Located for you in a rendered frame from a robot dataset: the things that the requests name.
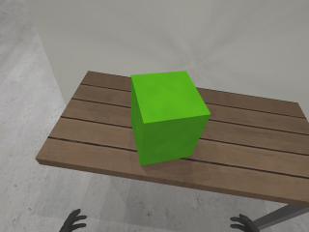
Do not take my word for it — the robot left hand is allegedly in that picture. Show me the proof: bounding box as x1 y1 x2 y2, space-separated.
59 209 87 232

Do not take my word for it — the carton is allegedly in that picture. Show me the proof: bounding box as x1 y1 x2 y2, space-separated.
130 71 211 166

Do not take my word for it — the robot right hand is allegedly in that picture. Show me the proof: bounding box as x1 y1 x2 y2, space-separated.
230 214 260 232

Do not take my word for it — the table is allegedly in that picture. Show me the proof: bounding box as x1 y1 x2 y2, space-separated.
35 71 309 230

